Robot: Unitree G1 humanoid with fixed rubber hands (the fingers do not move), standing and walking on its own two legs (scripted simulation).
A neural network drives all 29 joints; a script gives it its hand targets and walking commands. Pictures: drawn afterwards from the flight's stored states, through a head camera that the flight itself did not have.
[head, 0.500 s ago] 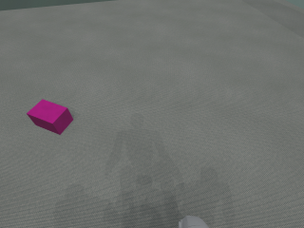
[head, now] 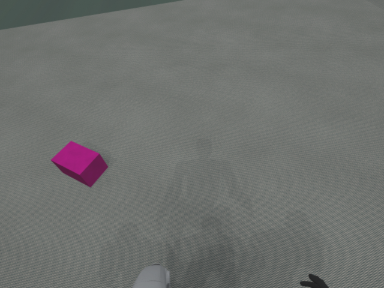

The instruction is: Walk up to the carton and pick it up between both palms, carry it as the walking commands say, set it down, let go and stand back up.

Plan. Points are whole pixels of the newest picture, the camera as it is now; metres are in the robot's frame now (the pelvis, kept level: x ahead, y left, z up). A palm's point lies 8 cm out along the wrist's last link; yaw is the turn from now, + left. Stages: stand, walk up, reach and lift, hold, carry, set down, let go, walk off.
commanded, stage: walk up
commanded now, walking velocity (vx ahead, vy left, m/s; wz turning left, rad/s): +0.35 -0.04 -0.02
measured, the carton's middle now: (80, 163) +0.90 +0.84 -0.71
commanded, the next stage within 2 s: none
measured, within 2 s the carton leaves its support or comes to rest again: neither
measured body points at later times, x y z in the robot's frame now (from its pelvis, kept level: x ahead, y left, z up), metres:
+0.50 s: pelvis +0.13 +0.05 -0.01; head +0.18 +0.06 +0.44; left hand +0.27 +0.30 -0.14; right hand +0.17 -0.21 -0.15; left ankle +0.12 +0.18 -0.76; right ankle +0.15 -0.09 -0.71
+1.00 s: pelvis +0.20 +0.01 +0.00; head +0.23 -0.01 +0.45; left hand +0.08 +0.24 -0.14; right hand +0.42 -0.19 -0.13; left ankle +0.19 +0.19 -0.69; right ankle +0.22 -0.07 -0.76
